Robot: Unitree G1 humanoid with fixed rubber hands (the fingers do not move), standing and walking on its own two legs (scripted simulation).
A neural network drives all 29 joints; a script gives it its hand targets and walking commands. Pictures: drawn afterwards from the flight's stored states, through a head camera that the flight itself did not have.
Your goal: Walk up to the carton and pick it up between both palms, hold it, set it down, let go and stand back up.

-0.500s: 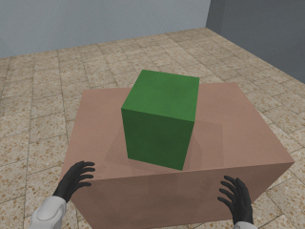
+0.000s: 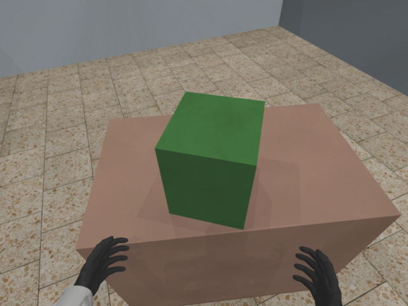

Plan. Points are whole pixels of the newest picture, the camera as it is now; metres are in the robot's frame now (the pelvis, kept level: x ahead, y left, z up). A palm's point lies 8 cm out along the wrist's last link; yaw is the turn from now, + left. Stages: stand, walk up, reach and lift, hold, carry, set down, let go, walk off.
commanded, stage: set down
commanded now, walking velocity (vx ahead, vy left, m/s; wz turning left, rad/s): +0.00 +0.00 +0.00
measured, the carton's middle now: (214, 160) +0.45 -0.03 +0.01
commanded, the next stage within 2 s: let go in 1.48 s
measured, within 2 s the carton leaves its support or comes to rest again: neither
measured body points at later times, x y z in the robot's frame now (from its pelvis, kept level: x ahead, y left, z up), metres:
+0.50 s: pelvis -0.01 +0.00 +0.00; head -0.02 +0.00 +0.45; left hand +0.17 +0.23 -0.06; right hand +0.14 -0.20 -0.06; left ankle -0.01 +0.10 -0.74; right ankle -0.02 -0.14 -0.74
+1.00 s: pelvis +0.00 +0.00 +0.00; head +0.00 -0.01 +0.45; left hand +0.16 +0.22 -0.08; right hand +0.15 -0.21 -0.08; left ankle -0.01 +0.10 -0.74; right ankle -0.02 -0.14 -0.74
